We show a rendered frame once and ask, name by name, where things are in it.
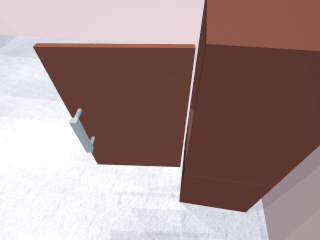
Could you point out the handle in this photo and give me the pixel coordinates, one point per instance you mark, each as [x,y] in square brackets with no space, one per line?
[81,133]

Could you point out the cupboard door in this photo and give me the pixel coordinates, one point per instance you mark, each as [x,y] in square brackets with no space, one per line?
[134,97]

